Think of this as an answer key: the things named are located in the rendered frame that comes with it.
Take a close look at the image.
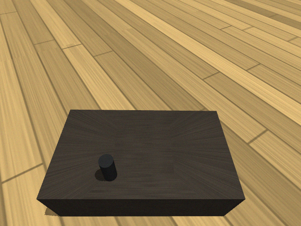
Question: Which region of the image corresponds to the can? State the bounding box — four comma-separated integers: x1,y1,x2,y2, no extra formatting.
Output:
98,154,117,181

